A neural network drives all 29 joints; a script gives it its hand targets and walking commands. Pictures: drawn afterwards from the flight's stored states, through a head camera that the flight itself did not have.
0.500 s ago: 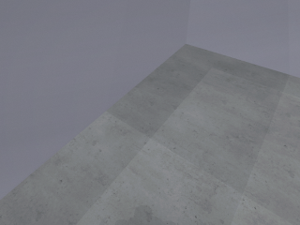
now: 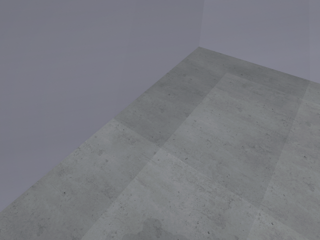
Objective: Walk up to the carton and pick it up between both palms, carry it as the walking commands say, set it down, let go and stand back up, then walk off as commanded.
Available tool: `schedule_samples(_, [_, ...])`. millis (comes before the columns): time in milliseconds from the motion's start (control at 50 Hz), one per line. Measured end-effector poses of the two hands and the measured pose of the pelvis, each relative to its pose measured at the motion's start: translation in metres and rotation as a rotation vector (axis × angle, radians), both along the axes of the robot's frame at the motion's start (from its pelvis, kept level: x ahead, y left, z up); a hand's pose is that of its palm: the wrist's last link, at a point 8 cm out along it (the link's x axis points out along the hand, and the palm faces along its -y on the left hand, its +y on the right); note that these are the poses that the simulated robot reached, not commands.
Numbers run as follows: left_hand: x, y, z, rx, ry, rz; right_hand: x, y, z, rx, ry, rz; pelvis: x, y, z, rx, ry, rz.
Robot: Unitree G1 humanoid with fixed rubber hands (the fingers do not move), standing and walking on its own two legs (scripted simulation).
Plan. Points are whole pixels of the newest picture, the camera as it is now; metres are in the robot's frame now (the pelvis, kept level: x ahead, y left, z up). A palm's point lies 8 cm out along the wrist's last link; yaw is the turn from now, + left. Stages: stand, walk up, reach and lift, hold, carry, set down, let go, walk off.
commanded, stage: walk up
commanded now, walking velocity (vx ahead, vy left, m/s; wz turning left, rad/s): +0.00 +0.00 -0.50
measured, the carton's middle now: out of the picture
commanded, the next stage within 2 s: none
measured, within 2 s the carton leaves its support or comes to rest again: neither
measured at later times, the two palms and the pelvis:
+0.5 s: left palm out of the picture +0.11 +0.27 -0.16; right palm out of the picture -0.02 -0.24 -0.14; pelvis -0.03 +0.03 -0.02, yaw -18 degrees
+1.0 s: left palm (114, 232) +0.18 +0.17 -0.14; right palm out of the picture -0.07 -0.27 -0.13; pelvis -0.04 +0.01 -0.01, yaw -34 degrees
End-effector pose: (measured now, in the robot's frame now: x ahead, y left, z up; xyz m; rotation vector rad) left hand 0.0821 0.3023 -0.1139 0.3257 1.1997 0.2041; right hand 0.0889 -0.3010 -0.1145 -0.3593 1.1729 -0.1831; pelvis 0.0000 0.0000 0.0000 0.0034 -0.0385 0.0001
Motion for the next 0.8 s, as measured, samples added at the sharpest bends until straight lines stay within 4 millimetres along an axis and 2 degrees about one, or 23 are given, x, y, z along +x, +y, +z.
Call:
schedule_samples(60, [-0.001, -0.006, -0.008, -0.010, 0.016, -0.023, -0.003, -0.005, -0.005, -0.012, -0.010, -0.039, -0.004, -0.004, -0.007, 0.014, 0.006, -0.051])
schedule_samples(160, [-0.015, -0.025, -0.028, -0.021, 0.089, -0.072, -0.009, -0.011, -0.025, -0.001, -0.032, -0.082, -0.013, -0.009, -0.024, 0.008, 0.024, -0.102])
schedule_samples(260, [-0.031, -0.037, -0.037, -0.051, 0.154, -0.089, -0.018, 0.015, -0.029, 0.053, -0.028, -0.110, -0.021, 0.000, -0.022, -0.001, 0.051, -0.143])
schedule_samples(320, [-0.032, -0.036, -0.042, -0.073, 0.182, -0.109, -0.031, 0.037, -0.026, 0.078, -0.032, -0.150, -0.023, 0.010, -0.019, -0.002, 0.068, -0.177])
schedule_samples(420, [-0.003, -0.032, -0.050, -0.106, 0.128, -0.166, -0.074, 0.060, -0.023, 0.073, 0.007, -0.225, -0.025, 0.024, -0.020, 0.000, 0.056, -0.253])
schedule_samples(560, [0.049, -0.045, -0.035, -0.109, 0.067, -0.313, -0.132, 0.065, -0.021, 0.076, 0.018, -0.396, -0.026, 0.030, -0.015, 0.002, 0.039, -0.351])
schedule_samples(640, [0.081, -0.065, -0.024, -0.096, 0.012, -0.400, -0.162, 0.062, -0.026, 0.086, 0.012, -0.478, -0.027, 0.025, -0.016, 0.009, 0.040, -0.406])
schedule_samples(720, [0.111, -0.099, -0.016, -0.081, -0.070, -0.489, -0.199, 0.054, -0.042, 0.109, 0.031, -0.555, -0.032, 0.013, -0.025, 0.035, 0.035, -0.461])
schedule_samples(760, [0.119, -0.116, -0.013, -0.072, -0.113, -0.528, -0.215, 0.049, -0.052, 0.121, 0.049, -0.579, -0.035, 0.008, -0.029, 0.021, 0.031, -0.465])
schedule_samples(800, [0.119, -0.128, -0.009, -0.070, -0.134, -0.548, -0.221, 0.046, -0.055, 0.131, 0.057, -0.593, -0.037, 0.006, -0.029, 0.015, 0.032, -0.476])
